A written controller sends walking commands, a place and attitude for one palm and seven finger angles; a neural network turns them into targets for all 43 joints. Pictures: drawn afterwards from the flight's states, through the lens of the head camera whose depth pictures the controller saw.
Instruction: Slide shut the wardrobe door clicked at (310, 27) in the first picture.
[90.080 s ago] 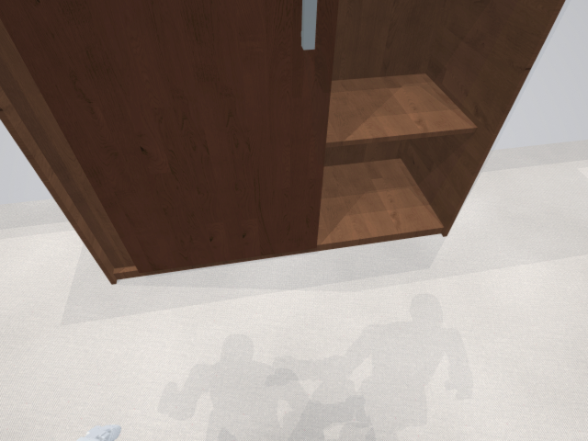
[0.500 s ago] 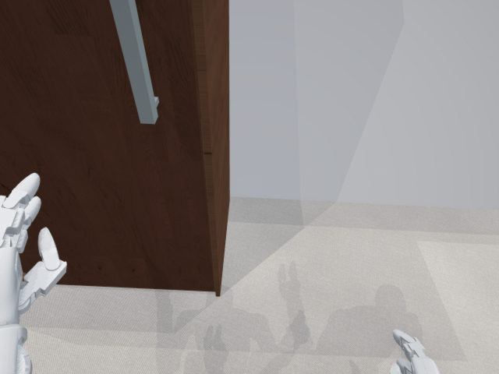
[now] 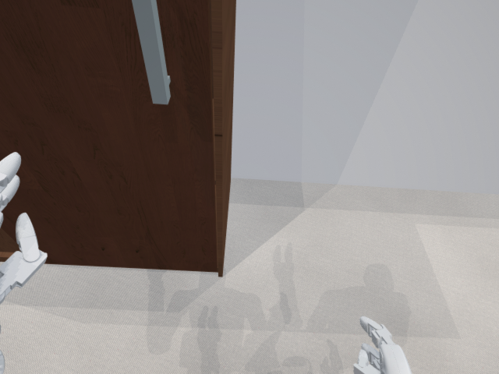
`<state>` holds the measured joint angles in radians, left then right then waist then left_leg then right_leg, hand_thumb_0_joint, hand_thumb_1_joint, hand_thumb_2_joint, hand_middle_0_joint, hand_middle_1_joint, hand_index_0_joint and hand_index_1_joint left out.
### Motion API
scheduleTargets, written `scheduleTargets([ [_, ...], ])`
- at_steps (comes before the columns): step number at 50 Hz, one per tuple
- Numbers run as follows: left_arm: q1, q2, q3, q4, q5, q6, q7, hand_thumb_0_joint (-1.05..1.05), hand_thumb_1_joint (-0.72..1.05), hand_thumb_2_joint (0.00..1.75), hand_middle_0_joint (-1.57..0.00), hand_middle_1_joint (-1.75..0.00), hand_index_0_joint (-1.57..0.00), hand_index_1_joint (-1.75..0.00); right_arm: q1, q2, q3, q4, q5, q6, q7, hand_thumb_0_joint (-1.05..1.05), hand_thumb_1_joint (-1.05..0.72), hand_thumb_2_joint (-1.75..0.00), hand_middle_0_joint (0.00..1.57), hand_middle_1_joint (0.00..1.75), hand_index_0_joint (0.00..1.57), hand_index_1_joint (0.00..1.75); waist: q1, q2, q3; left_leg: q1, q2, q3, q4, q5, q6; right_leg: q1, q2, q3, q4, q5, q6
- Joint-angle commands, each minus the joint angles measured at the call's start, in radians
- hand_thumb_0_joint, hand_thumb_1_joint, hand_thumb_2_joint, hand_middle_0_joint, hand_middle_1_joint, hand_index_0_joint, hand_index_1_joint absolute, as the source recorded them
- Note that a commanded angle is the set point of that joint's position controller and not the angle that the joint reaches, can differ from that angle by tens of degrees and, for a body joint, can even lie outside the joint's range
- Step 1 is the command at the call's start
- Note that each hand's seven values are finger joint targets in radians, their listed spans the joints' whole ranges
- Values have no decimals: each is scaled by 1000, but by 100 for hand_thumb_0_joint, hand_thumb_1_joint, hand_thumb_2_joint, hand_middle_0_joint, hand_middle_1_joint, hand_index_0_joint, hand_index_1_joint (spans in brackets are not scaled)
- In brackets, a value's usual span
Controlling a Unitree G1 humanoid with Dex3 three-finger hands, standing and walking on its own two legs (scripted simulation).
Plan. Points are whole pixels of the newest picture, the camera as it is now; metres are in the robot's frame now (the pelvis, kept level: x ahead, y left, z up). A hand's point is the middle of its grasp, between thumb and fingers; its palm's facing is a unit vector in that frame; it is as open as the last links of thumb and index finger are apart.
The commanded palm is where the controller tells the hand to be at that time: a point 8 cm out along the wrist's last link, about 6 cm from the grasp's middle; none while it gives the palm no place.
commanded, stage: stop stepping back and stand still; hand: left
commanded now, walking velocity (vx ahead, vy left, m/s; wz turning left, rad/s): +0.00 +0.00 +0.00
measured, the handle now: (155, 35) +0.56 +0.21 +0.25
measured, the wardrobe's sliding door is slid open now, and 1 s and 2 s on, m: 0.00 0.00 0.00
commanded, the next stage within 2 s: let the arm hang, fingers relaxed in 0.16 s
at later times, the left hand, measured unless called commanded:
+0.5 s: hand out of the picture +0.08 +0.20 -0.14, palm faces -0.01 -0.96 -0.27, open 7.4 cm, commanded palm none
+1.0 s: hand out of the picture +0.02 +0.20 -0.16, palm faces +0.07 -0.95 -0.29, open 7.4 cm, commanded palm none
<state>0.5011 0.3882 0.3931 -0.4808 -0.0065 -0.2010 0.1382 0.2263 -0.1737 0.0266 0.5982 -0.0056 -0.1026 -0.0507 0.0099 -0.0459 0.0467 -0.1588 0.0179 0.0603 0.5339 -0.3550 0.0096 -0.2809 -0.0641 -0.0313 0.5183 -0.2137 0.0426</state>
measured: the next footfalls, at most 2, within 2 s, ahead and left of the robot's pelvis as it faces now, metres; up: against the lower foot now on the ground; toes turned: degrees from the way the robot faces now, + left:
none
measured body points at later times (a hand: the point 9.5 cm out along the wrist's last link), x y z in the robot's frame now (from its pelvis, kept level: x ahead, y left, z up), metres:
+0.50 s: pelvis -0.02 +0.00 -0.01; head -0.01 -0.01 +0.44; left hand +0.08 +0.25 -0.12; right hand +0.08 -0.26 -0.14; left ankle -0.04 +0.11 -0.73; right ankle +0.04 -0.15 -0.73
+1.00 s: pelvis -0.01 -0.02 +0.00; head +0.01 -0.03 +0.45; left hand +0.01 +0.25 -0.14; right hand +0.01 -0.25 -0.16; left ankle -0.04 +0.11 -0.73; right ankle +0.04 -0.15 -0.73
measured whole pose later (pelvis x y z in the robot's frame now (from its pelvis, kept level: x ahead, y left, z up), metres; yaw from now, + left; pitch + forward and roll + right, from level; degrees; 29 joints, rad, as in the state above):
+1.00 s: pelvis -0.01 -0.02 +0.00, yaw +3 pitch -1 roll +0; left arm 0.19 0.23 0.05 1.09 0.02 0.02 0.01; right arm 0.27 -0.20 -0.02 1.06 -0.03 0.02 -0.02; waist -0.01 0.03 0.07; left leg -0.18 0.02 0.01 0.49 -0.30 -0.01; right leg -0.28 -0.07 -0.08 0.48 -0.18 0.02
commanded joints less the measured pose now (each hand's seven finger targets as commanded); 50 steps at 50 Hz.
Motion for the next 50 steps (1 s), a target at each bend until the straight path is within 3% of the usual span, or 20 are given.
scheduleTargets([
  [1, -26, 198, 152, -231, -10, -88, 25, 0, 90, 90, -20, -30, -20, -30, -94, -156, -70, -165, 2, -58, -12, 0, -90, -90, 20, 30, 20, 30, -1, 153, -148, -135, 54, -58, -142, 352, -2, 235, 20, 10, 17, 350, -46],
  [4, -3, 183, 153, -194, -16, -89, 21, 0, 90, 90, -20, -30, -20, -30, -94, -154, -72, -168, 6, -46, -12, 0, -90, -90, 20, 30, 20, 30, -6, 114, -148, -126, 50, -52, -135, 345, -7, 229, 14, 23, 0, 369, -47],
  [12, -27, 170, 136, -158, -19, -78, 13, 0, 90, 90, -20, -30, -20, -30, -111, -162, -75, -174, 8, -33, -25, 0, -90, -90, 20, 30, 20, 30, -4, 79, -98, -166, 45, -61, -182, 156, 11, 185, 13, 44, -61, 204, -39],
  [13, -71, 65, -280, 616, 57, 95, -135, 0, 90, 90, -20, -30, -20, -30, -124, -353, -128, 86, 16, -42, 63, 0, -90, -90, 20, 30, 20, 30, -52, 89, -20, -208, 53, -108, 21, 237, 27, 2, -92, 53, 48, 290, -63],
  [14, -70, 39, -245, 639, 47, 169, -142, 0, 90, 90, -20, -30, -20, -30, -66, -271, -121, 62, 16, 18, 70, 0, -90, -90, 20, 30, 20, 30, -39, 69, -84, -163, 62, -104, 1, 176, 11, -54, -98, 94, 8, 135, -73],
  [15, -76, 10, -252, 642, 47, 192, -142, 0, 90, 90, -20, -30, -20, -30, -54, -249, -108, 50, 9, 38, 69, 0, -90, -90, 20, 30, 20, 30, -43, 92, -67, -176, 74, -123, -24, 84, 22, -99, -77, 66, 4, -22, -60],
  [16, -110, -14, -266, 674, 45, 194, -140, 0, 90, 90, -20, -30, -20, -30, -50, -232, -99, 54, -2, 46, 66, 0, -90, -90, 20, 30, 20, 30, -33, 73, -90, -223, 87, -158, -39, 84, 45, -72, -49, 29, 37, -58, -48],
  [17, -134, -9, -274, 716, 44, 199, -140, 0, 90, 90, -20, -30, -20, -30, -52, -229, -90, 54, -9, 53, 65, 0, -90, -90, 20, 30, 20, 30, -28, 40, -95, -261, 92, -185, -51, 61, 59, -47, -41, 24, 44, -78, -43],
  [18, -169, 6, -281, 762, 45, 202, -138, 0, 90, 90, -20, -30, -20, -30, -51, -235, -84, 59, -16, 57, 64, 0, -90, -90, 20, 30, 20, 30, -26, -47, -81, -275, 90, -198, -52, 84, 62, -22, -39, 30, 38, -48, -45],
  [20, -213, 36, -289, 873, 49, 204, -136, 0, 90, 90, -20, -30, -20, -30, -24, -248, -86, 86, -21, 67, 58, 0, -90, -90, 20, 30, 20, 30, -26, -196, -116, -214, 49, -158, 13, 151, 47, 16, -80, 71, 3, 80, -74],
  [21, -241, 45, -297, 929, 48, 210, -134, 0, 90, 90, -20, -30, -20, -30, 0, -238, -86, 96, -22, 77, 58, 0, -90, -90, 20, 30, 20, 30, -38, -215, -111, -185, 25, -137, 27, 143, 42, -3, -95, 75, -5, 59, -92],
  [23, -273, 35, -315, 1033, 41, 219, -132, 0, 90, 90, -20, -30, -20, -30, 4, -228, -78, 136, -28, 86, 52, 0, -90, -90, 20, 30, 20, 30, -34, -99, -90, -156, 26, -132, -2, 163, 41, -12, -89, 74, -1, 60, -89],
  [24, -280, 27, -322, 1077, 38, 223, -131, 0, 90, 90, -20, -30, -20, -30, -4, -225, -74, 153, -30, 87, 50, 0, -90, -90, 20, 30, 20, 30, -27, 12, -82, -166, 40, -147, -42, 174, 42, 1, -71, 65, 10, 40, -79],
  [26, -266, 5, -334, 1165, 32, 226, -127, 0, 90, 90, -20, -30, -20, -30, -26, -216, -63, 181, -30, 90, 46, 0, -90, -90, 20, 30, 20, 30, -8, 162, -72, -203, 73, -177, -116, 154, 48, 52, -31, 35, 19, -7, -54],
  [30, -233, -38, -325, 1313, 27, 216, -121, 0, 90, 90, -20, -30, -20, -30, 18, -173, -61, 254, -27, 98, 34, 0, -90, -90, 20, 30, 20, 30, -2, 233, -80, -218, 58, -144, -136, 57, 35, 119, -30, 28, -27, -11, -69],
  [35, -260, -27, -326, 1417, 22, 209, -121, 0, 90, 90, -20, -30, -20, -30, 96, -156, -71, 326, -22, 111, 28, 0, -90, -90, 20, 30, 20, 30, -18, 107, -22, -181, 47, -133, -126, 0, 33, 62, -49, 47, -112, -97, -89],
  [39, -270, -22, -323, 1471, 22, 204, -121, 0, 90, 90, -20, -30, -20, -30, 133, -155, -77, 368, -20, 110, 27, 0, -90, -90, 20, 30, 20, 30, -21, 26, -20, -143, 52, -128, -130, 48, 37, 57, -55, 45, -134, -91, -90],
  [42, -278, -22, -322, 1498, 21, 200, -119, 0, 90, 90, -20, -30, -20, -30, 133, -152, -77, 395, -20, 106, 25, 0, -90, -90, 20, 30, 20, 30, -21, 39, -22, -123, 60, -127, -142, 97, 37, 68, -54, 38, -129, -46, -90],
  [46, -293, -12, -319, 1522, 21, 194, -117, 0, 90, 90, -20, -30, -20, -30, 111, -158, -78, 416, -17, 104, 26, 0, -90, -90, 20, 30, 20, 30, -16, 8, -21, -109, 58, -114, -145, 135, 30, 92, -57, 37, -143, -7, -89],
  [50, -332, -3, -318, 1530, 20, 191, -118, 0, 90, 90, -20, -30, -20, -30, 81, -167, -77, 433, -20, 100, 25, 0, -90, -90, 20, 30, 20, 30, -16, 30, -15, -101, 72, -124, -174, 186, 23, 114, -58, 26, -132, 60, -84],
])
